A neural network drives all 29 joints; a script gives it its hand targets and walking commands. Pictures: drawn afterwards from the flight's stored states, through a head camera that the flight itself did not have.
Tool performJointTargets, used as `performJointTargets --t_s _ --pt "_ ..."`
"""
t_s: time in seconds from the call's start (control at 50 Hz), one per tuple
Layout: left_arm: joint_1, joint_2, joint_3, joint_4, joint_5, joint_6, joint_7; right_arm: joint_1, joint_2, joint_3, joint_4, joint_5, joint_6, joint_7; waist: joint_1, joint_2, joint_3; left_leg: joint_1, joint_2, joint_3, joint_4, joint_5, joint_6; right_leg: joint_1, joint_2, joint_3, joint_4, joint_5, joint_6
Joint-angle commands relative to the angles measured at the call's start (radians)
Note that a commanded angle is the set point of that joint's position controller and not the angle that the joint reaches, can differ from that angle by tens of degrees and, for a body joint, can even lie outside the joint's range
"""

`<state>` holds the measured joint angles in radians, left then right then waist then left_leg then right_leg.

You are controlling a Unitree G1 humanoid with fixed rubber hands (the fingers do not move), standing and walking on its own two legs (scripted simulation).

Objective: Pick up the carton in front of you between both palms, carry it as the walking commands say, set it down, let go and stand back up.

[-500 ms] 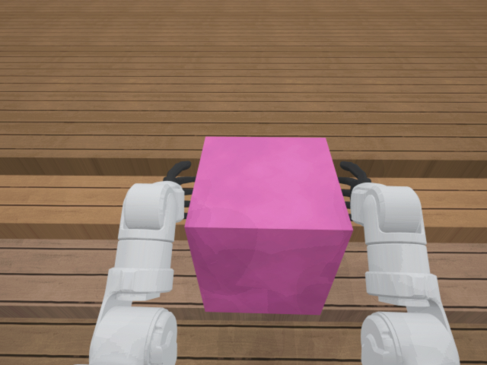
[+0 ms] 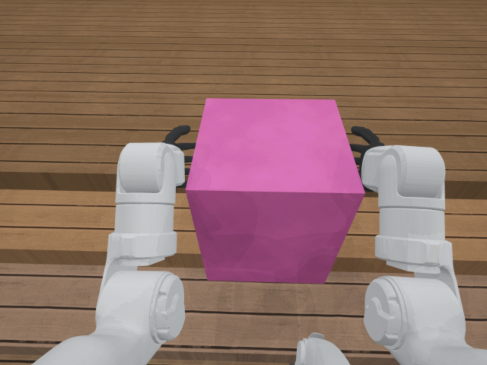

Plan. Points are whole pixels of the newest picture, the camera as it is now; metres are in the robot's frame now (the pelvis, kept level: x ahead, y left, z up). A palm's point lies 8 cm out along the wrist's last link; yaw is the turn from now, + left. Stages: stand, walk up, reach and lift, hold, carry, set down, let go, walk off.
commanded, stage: carry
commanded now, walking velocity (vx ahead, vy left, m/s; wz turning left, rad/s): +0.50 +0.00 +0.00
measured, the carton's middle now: (267, 194) +0.38 +0.00 +0.09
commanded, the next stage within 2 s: none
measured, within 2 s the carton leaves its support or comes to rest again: neither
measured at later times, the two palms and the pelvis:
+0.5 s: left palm out of the picture +0.64 +0.07 +0.33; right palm (405, 7) +0.64 -0.23 +0.31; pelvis +0.27 -0.06 +0.11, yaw -1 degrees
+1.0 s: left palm out of the picture +0.99 +0.03 +0.40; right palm out of the picture +1.00 -0.27 +0.41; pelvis +0.60 -0.13 +0.24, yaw -1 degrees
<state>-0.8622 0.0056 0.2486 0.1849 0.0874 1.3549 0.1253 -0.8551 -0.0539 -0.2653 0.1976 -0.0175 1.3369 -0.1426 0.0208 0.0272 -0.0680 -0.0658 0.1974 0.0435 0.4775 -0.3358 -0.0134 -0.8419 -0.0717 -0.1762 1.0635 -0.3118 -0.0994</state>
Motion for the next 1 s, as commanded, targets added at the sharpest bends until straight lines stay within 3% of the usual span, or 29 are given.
performJointTargets --t_s 0.0,0.02,0.06,0.12,0.2,0.24,0.3,0.34,0.38,0.42,0.46,0.5,0.52,0.54,0.56,0.58,0.6,0.62,0.64,0.66,0.72,0.78,0.82,0.86,0.9,0.92,0.94,0.96,0.98 --pt "-0.721 -1.057 -0.564 -0.124 -0.468 -0.058 -0.186 -0.69 1.099 0.503 -0.096 0.364 -0.026 0.24 0.079 -0.458 -0.644 -0.579 -0.274 -0.073 0.92 -0.039 0.003 1.024 -0.281 0.904 -0.706 -0.064 -0.121" --pt "-0.763 -1.11 -0.591 -0.166 -0.521 -0.06 -0.204 -0.722 1.073 0.5 -0.114 0.33 -0.029 0.222 0.056 -0.361 -0.726 -0.571 -0.266 -0.281 1.166 0.05 0.044 0.987 -0.296 1.025 -0.767 -0.134 -0.129" --pt "-0.904 -1.149 -0.62 -0.32 -0.569 -0.073 -0.225 -0.753 1.108 0.522 -0.187 0.319 -0.03 0.203 0.022 -0.138 -0.593 -0.685 -0.184 -0.181 1.33 0.152 0.089 0.845 -0.262 0.78 -0.599 -0.05 -0.121" --pt "-0.924 -1.152 -0.651 -0.425 -0.595 -0.074 -0.235 -0.771 1.098 0.563 -0.292 0.311 -0.034 0.186 0.006 -0.161 -0.515 -0.804 -0.139 -0.124 1.306 0.129 0.142 0.851 -0.201 0.553 -0.602 -0.029 -0.09" --pt "-0.793 -1.065 -0.652 -0.402 -0.539 -0.052 -0.233 -0.694 1.061 0.635 -0.319 0.316 -0.036 0.174 0.031 -0.058 -0.489 -0.965 -0.131 -0.04 1.171 0.01 0.119 0.994 -0.207 0.466 -0.615 0.156 -0.141" --pt "-0.732 -1.011 -0.642 -0.357 -0.502 -0.037 -0.233 -0.666 1.033 0.645 -0.293 0.321 -0.028 0.179 0.042 -0.106 -0.492 -1.082 -0.135 0.006 1.31 0.024 0.121 1.082 -0.223 0.443 -0.633 0.347 -0.156" --pt "-0.692 -0.952 -0.622 -0.26 -0.473 -0.015 -0.241 -0.667 1.001 0.657 -0.222 0.331 -0.005 0.189 0.066 -0.085 -0.417 -1.373 -0.12 0.013 1.531 -0.093 0.134 1.21 -0.242 0.462 -0.648 0.262 -0.16" --pt "-0.716 -0.933 -0.596 -0.219 -0.474 -0.001 -0.25 -0.689 0.988 0.635 -0.165 0.332 0.008 0.193 0.041 -0.048 -0.318 -1.347 -0.117 0.063 1.394 -0.077 0.125 1.088 -0.172 0.377 -0.704 0.146 -0.111" --pt "-0.733 -0.907 -0.548 -0.174 -0.463 0.01 -0.254 -0.714 0.992 0.607 -0.113 0.341 0.021 0.193 0.015 -0.077 -0.263 -1.231 -0.123 0.122 1.253 -0.044 0.108 0.952 -0.126 0.3 -0.793 0.19 -0.104" --pt "-0.75 -0.906 -0.507 -0.126 -0.455 0.022 -0.254 -0.761 1.018 0.59 -0.079 0.361 0.03 0.19 0.015 -0.176 -0.24 -1.12 -0.131 0.167 1.111 -0.035 0.123 0.919 -0.107 0.217 -0.849 0.465 -0.105" --pt "-0.737 -0.906 -0.464 -0.069 -0.444 0.029 -0.255 -0.776 1.056 0.564 -0.037 0.374 0.036 0.186 0.007 -0.201 -0.255 -1.022 -0.16 0.198 0.954 0.005 0.146 0.967 -0.097 0.123 -0.831 0.786 -0.087" --pt "-0.723 -0.914 -0.429 -0.012 -0.43 0.029 -0.252 -0.767 1.092 0.537 0.012 0.382 0.036 0.186 -0.024 -0.219 -0.318 -0.762 -0.23 0.259 0.738 0.074 0.188 0.946 -0.089 -0.003 -0.716 1.464 -0.052" --pt "-0.755 -0.934 -0.416 -0.012 -0.419 0.026 -0.25 -0.802 1.112 0.534 0.025 0.386 0.029 0.19 -0.063 -0.222 -0.387 -0.628 -0.298 0.298 0.639 0.108 0.179 0.988 -0.09 0.001 -0.561 1.853 -0.03" --pt "-0.792 -0.942 -0.409 -0.013 -0.41 0.02 -0.248 -0.839 1.146 0.536 0.022 0.395 0.02 0.196 -0.104 -0.176 -0.483 -0.454 -0.323 0.294 0.441 0.224 0.156 1.015 -0.07 0.018 -0.329 1.95 0.036" --pt "-0.781 -0.95 -0.415 -0.039 -0.4 0.006 -0.243 -0.815 1.194 0.544 0.005 0.423 0.01 0.206 -0.184 -0.216 -0.552 -0.274 -0.346 0.272 0.17 0.247 0.132 0.983 -0.084 0.018 -0.101 1.835 0.047" --pt "-0.806 -0.972 -0.408 -0.054 -0.393 -0.008 -0.243 -0.817 1.224 0.55 -0.032 0.442 -0.005 0.22 -0.221 -0.101 -0.532 0.051 -0.207 0.029 -0.019 0.479 0.193 0.656 -0.003 0.078 0.218 0.971 0.076" --pt "-0.783 -0.992 -0.411 -0.037 -0.381 -0.003 -0.245 -0.771 1.218 0.544 -0.004 0.452 -0.028 0.224 -0.163 0.26 -0.596 0.397 0.076 -0.472 0.196 1.436 0.409 0.207 0.176 0.202 0.676 -0.038 0.115" --pt "-0.716 -1.018 -0.39 0.007 -0.379 -0.017 -0.241 -0.78 1.216 0.548 -0.05 0.459 -0.039 0.224 -0.184 0.121 -0.688 0.471 0.08 -0.636 0.131 1.165 0.473 0.024 0.206 0.376 0.892 -0.05 0.079" --pt "-0.742 -1.016 -0.386 -0.05 -0.368 -0.03 -0.238 -0.874 1.248 0.582 -0.138 0.49 -0.052 0.227 -0.185 0.023 -0.629 0.421 0.093 -0.686 0.081 0.697 0.454 -0.116 0.184 0.401 0.954 -0.083 0.052" --pt "-0.781 -0.999 -0.39 -0.084 -0.353 -0.034 -0.226 -0.957 1.283 0.607 -0.205 0.527 -0.058 0.23 -0.128 -0.059 -0.533 0.363 0.087 -0.623 0.046 0.495 0.384 -0.181 0.133 0.378 0.907 -0.08 0.018" --pt "-0.765 -0.927 -0.404 -0.172 -0.318 -0.049 -0.186 -1.023 1.295 0.656 -0.292 0.576 -0.058 0.246 -0.08 -0.099 -0.372 0.189 0.074 -0.42 -0.052 0.183 0.256 -0.215 0.064 0.253 0.784 -0.135 -0.02" --pt "-0.747 -0.905 -0.454 -0.221 -0.305 -0.04 -0.163 -0.962 1.223 0.633 -0.298 0.556 -0.041 0.247 -0.145 -0.001 -0.31 0.246 0.07 -0.349 -0.137 0.298 0.267 -0.417 0.019 0.152 0.813 -0.209 -0.014" --pt "-0.721 -0.882 -0.48 -0.216 -0.298 -0.023 -0.152 -0.873 1.169 0.603 -0.256 0.522 -0.023 0.245 -0.142 0.04 -0.28 0.28 0.032 -0.276 -0.192 0.311 0.242 -0.475 -0.028 0.139 0.639 -0.24 -0.005" --pt "-0.704 -0.864 -0.495 -0.196 -0.294 -0.008 -0.146 -0.808 1.131 0.579 -0.204 0.489 -0.002 0.25 -0.09 0.065 -0.282 -0.022 -0.06 -0.041 -0.323 0.49 0.215 0.025 -0.001 0.008 0.111 -0.06 -0.014" --pt "-0.684 -0.901 -0.521 -0.158 -0.322 -0.001 -0.147 -0.749 1.102 0.548 -0.156 0.442 0.018 0.26 0.015 0.214 -0.433 -0.037 -0.049 0.078 -0.138 1.267 0.178 0.423 0.114 -0.074 0.01 0.144 -0.048" --pt "-0.711 -0.933 -0.535 -0.163 -0.352 -0.002 -0.153 -0.755 1.102 0.546 -0.136 0.42 0.025 0.264 0.089 0.202 -0.543 0.058 -0.071 0.105 0.106 1.455 0.146 0.534 0.178 -0.118 -0.105 0.073 -0.048" --pt "-0.753 -0.968 -0.566 -0.167 -0.376 -0.003 -0.161 -0.75 1.106 0.542 -0.109 0.402 0.028 0.264 0.177 0.081 -0.658 0.008 -0.115 0.111 0.499 1.359 0.062 0.814 0.146 -0.049 -0.38 0.36 -0.036" --pt "-0.728 -1.043 -0.599 -0.162 -0.426 -0.009 -0.173 -0.735 1.088 0.526 -0.123 0.365 0.024 0.263 0.187 -0.022 -0.644 -0.225 -0.19 0.0 0.733 0.674 0.039 1.027 0.061 0.14 -0.617 0.543 -0.04" --pt "-0.721 -1.052 -0.604 -0.169 -0.454 -0.022 -0.187 -0.693 1.105 0.5 -0.097 0.347 0.021 0.262 0.123 -0.278 -0.758 -0.678 -0.357 -0.127 1.264 -0.043 0.0 1.383 -0.307 0.717 -0.484 1.319 -0.269"
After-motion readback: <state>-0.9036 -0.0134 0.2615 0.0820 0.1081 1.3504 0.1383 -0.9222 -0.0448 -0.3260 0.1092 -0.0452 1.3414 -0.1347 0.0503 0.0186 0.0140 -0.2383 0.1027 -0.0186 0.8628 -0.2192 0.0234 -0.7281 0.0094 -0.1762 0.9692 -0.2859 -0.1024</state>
